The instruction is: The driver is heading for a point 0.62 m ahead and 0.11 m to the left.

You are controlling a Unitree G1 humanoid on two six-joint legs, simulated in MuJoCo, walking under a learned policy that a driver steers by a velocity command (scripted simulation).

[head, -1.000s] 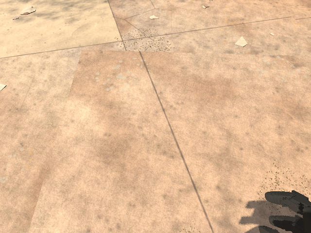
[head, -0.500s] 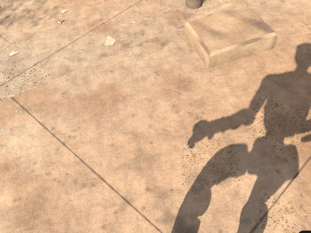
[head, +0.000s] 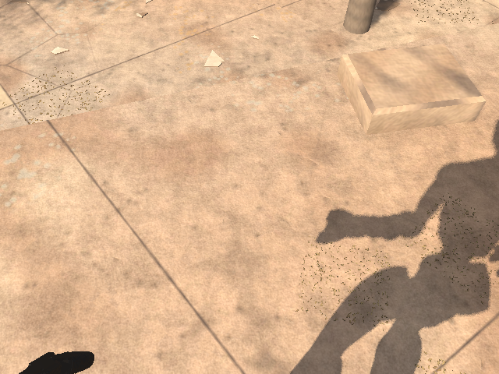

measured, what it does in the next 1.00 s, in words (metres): steps on the spot, turning left: right foot, then left foot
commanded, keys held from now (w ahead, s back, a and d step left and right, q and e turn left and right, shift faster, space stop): q+shift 0.48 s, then shift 0.08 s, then e+shift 0.36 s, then w+e+shift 0.08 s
